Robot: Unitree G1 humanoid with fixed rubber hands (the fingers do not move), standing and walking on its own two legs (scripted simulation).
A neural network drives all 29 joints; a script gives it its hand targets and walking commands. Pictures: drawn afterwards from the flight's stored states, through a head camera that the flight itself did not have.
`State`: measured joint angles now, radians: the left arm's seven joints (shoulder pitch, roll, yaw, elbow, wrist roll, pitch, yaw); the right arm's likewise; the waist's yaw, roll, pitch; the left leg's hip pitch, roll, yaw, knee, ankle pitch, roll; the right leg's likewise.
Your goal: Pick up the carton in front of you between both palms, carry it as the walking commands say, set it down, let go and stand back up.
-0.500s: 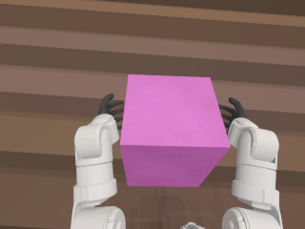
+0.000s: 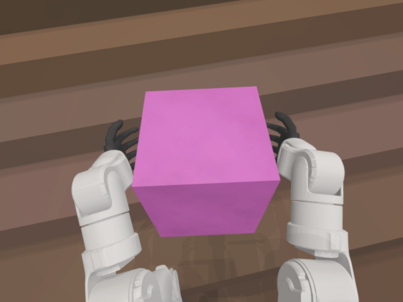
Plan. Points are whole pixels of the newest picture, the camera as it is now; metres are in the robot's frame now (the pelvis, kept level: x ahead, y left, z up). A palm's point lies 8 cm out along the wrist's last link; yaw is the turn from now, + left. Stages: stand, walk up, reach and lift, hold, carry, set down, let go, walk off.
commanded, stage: carry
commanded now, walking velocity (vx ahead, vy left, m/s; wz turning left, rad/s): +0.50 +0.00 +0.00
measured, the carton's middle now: (204, 168) +0.38 -0.03 +0.05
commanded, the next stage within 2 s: none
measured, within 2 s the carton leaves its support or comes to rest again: neither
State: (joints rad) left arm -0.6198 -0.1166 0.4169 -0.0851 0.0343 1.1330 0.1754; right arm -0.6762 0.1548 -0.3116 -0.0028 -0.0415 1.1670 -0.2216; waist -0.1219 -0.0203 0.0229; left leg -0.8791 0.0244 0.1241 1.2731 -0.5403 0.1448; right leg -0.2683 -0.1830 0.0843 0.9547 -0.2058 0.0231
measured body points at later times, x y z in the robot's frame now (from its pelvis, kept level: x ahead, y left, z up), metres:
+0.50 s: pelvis +0.31 +0.01 +0.18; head +0.32 +0.04 +0.63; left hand +0.64 +0.23 +0.33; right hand +0.70 -0.08 +0.34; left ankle +0.15 +0.10 -0.42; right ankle +0.38 -0.07 -0.47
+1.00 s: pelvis +0.62 +0.13 +0.36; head +0.67 +0.12 +0.80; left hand +1.01 +0.23 +0.46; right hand +0.95 -0.08 +0.47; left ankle +0.67 +0.24 -0.31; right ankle +0.50 +0.02 -0.16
